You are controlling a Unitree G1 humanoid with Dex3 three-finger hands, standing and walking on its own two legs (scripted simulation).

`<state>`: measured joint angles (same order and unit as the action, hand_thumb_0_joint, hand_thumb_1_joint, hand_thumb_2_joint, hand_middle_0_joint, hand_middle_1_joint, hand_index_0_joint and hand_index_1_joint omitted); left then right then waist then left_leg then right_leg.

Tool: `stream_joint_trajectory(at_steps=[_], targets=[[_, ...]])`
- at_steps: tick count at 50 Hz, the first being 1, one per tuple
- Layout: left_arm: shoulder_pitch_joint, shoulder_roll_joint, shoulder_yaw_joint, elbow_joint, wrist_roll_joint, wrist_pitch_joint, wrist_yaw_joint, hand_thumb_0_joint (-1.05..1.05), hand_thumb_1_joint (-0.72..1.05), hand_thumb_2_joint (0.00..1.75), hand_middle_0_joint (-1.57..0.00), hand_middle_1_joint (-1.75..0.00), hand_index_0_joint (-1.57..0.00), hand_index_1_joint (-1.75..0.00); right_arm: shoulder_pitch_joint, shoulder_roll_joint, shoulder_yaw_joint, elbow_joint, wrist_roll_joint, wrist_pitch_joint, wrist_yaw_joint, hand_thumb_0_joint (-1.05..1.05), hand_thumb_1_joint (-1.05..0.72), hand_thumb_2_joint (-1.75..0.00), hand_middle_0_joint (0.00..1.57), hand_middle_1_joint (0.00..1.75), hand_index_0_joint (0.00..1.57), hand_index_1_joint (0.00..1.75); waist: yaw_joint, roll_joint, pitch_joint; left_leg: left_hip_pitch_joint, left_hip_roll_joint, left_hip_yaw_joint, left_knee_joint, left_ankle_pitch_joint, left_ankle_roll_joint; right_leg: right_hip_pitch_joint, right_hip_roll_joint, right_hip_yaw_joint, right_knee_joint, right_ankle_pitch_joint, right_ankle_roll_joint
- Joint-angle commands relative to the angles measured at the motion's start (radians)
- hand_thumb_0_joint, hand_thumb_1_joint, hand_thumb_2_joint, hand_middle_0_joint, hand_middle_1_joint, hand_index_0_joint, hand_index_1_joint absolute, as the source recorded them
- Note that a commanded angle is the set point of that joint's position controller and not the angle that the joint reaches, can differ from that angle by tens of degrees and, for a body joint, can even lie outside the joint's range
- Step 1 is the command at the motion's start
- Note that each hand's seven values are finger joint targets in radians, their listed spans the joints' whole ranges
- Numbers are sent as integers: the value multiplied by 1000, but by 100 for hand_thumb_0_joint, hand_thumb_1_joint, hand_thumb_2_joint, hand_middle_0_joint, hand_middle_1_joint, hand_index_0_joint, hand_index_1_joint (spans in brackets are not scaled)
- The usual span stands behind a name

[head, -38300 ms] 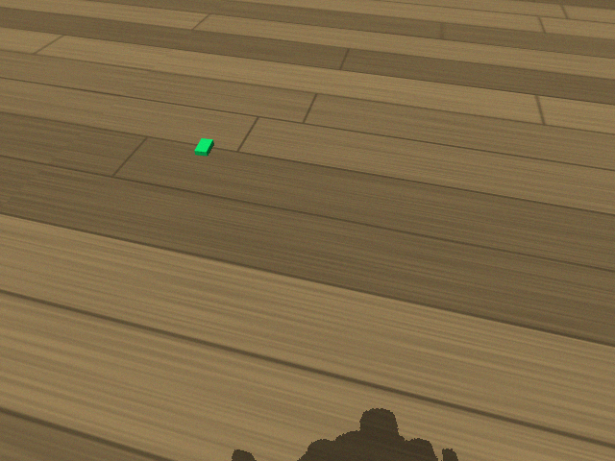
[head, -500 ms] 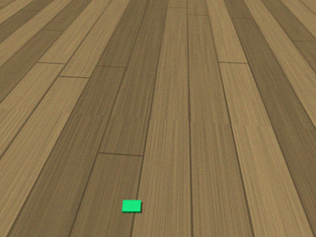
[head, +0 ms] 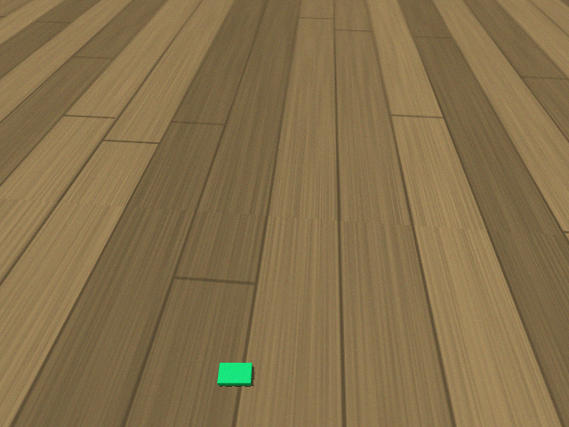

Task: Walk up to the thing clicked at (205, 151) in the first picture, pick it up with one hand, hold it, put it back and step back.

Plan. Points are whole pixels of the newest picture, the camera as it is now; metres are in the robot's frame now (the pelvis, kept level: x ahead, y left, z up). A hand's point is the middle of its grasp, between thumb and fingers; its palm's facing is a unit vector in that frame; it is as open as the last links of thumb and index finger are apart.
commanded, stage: stand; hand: left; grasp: from above
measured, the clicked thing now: (235, 374) +0.44 +0.17 -0.77
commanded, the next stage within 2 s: step back in 0.14 s
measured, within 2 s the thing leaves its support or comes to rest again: neither
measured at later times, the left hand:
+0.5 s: hand out of the picture +0.04 +0.26 -0.17, palm faces -0.06 -0.91 -0.42, open 7.4 cm
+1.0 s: hand out of the picture -0.09 +0.31 -0.18, palm faces -0.06 -0.92 -0.38, open 7.4 cm
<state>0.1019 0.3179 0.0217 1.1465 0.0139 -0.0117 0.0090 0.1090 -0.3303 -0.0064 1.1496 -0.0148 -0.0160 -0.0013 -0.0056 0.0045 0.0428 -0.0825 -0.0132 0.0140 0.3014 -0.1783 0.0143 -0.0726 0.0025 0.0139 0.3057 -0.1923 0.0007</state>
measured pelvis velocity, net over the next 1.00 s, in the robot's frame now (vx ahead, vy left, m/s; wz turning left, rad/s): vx -0.19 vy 0.04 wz -0.05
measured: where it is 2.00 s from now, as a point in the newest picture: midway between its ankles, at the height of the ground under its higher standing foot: outside the picture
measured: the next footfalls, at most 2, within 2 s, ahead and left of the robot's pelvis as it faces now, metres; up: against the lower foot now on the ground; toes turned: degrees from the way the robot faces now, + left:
left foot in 0.68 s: -0.12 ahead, +0.13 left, +0.00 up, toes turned -1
right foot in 1.12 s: -0.20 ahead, -0.09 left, +0.00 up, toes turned -1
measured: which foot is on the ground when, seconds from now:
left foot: down 0.00-0.40, up 0.42-0.66, down 0.68-1.00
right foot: down 0.00-0.70, up 0.72-1.00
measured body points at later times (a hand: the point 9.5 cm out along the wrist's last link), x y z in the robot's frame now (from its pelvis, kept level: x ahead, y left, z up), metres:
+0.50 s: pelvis -0.07 -0.01 -0.02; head +0.00 -0.02 +0.42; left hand +0.05 +0.31 -0.14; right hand +0.04 -0.33 -0.15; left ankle -0.07 +0.12 -0.70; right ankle -0.01 -0.12 -0.75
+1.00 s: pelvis -0.19 +0.04 -0.02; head -0.11 +0.06 +0.43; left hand -0.09 +0.35 -0.15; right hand -0.10 -0.27 -0.13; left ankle -0.16 +0.13 -0.75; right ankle -0.23 -0.10 -0.69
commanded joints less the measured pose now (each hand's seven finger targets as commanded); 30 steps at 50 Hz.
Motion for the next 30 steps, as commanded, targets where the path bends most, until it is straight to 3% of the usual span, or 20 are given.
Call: stream_joint_trajectory(at_steps=[1,6,7,8,11,15,17,18,19,20,21,22,24,25,27,30], targets=[[-45,205,32,-54,-5,-21,11,0,90,90,-20,-30,-20,-30,-38,-206,-38,-52,0,-23,-16,0,-90,-90,20,30,20,30,-2,-12,-42,-4,137,-110,-48,132,8,-22,-126,91,-52,125,-19],[-42,212,32,-57,-5,-22,9,0,90,90,-20,-30,-20,-30,-35,-207,-36,-53,1,-23,-16,0,-90,-90,20,30,20,30,-2,-3,-61,0,138,-108,-48,113,10,-17,-128,96,-53,126,-23],[-38,296,61,-101,-20,-11,12,0,90,90,-20,-30,-20,-30,-67,-271,-60,-79,8,-3,-13,0,-90,-90,20,30,20,30,-6,-21,50,-74,127,-134,49,278,22,-106,-112,109,40,323,-29],[-20,281,60,-116,-25,-7,15,0,90,90,-20,-30,-20,-30,-51,-269,-61,-96,16,3,-13,0,-90,-90,20,30,20,30,-8,-6,13,-64,133,-124,72,338,33,-96,-105,94,79,353,-33],[-4,257,58,-159,-23,3,17,0,90,90,-20,-30,-20,-30,-35,-274,-74,-127,21,11,-11,0,-90,-90,20,30,20,30,-16,19,-95,-29,170,-129,104,464,83,-80,-66,61,201,313,-48],[31,248,56,-202,-14,19,15,0,90,90,-20,-30,-20,-30,-59,-286,-94,-188,21,32,-10,0,-90,-90,20,30,20,30,-4,71,-164,-49,198,-148,181,393,138,-100,-52,51,305,235,-68],[40,267,63,-222,-8,25,15,0,90,90,-20,-30,-20,-30,-66,-283,-99,-216,22,43,-10,0,-90,-90,20,30,20,30,0,42,-156,-122,155,-127,258,269,130,-109,-88,99,297,252,-105],[44,287,70,-234,-7,25,14,0,90,90,-20,-30,-20,-30,-73,-266,-98,-228,25,48,-9,0,-90,-90,20,30,20,30,8,-7,-151,-156,102,-103,327,179,107,-117,-138,163,253,282,-144],[52,323,79,-243,-4,23,13,0,90,90,-20,-30,-20,-30,-82,-258,-95,-241,24,52,-7,0,-90,-90,20,30,20,30,22,-65,-141,-182,33,-68,429,61,68,-138,-219,259,178,325,-197],[29,365,92,-257,2,21,14,0,90,90,-20,-30,-20,-30,-71,-230,-90,-245,21,60,-3,0,-90,-90,20,30,20,30,29,-176,-110,-219,-71,-22,598,-157,22,-169,-328,375,63,374,-268],[19,383,95,-279,18,15,19,0,90,90,-20,-30,-20,-30,-51,-226,-92,-251,12,70,-4,0,-90,-90,20,30,20,30,36,-220,-91,-270,-101,-86,761,-422,13,-186,-398,467,34,413,-330],[-7,383,98,-297,25,14,21,0,90,90,-20,-30,-20,-30,2,-235,-96,-242,6,76,-1,0,-90,-90,20,30,20,30,12,-201,-83,-266,-80,-145,842,-441,10,-233,-402,454,52,399,-336],[-89,339,94,-334,22,20,24,0,90,90,-20,-30,-20,-30,52,-245,-100,-228,26,74,5,0,-90,-90,20,30,20,30,-13,-149,-65,-244,-93,-153,897,-377,2,-281,-306,290,70,323,-285],[-112,328,93,-346,30,21,28,0,90,90,-20,-30,-20,-30,71,-245,-103,-229,29,73,5,0,-90,-90,20,30,20,30,-20,-164,-78,-269,-90,-134,897,-363,-5,-236,-281,262,83,308,-268],[-83,313,91,-355,36,25,29,0,90,90,-20,-30,-20,-30,69,-252,-100,-237,25,68,-1,0,-90,-90,20,30,20,30,12,-142,-95,-293,-79,-109,792,-356,-23,-155,-241,231,125,298,-245],[-30,320,100,-366,32,37,33,0,90,90,-20,-30,-20,-30,78,-244,-88,-257,5,58,-9,0,-90,-90,20,30,20,30,31,-175,-132,-304,-14,-89,513,-358,-24,8,-253,243,171,365,-211]])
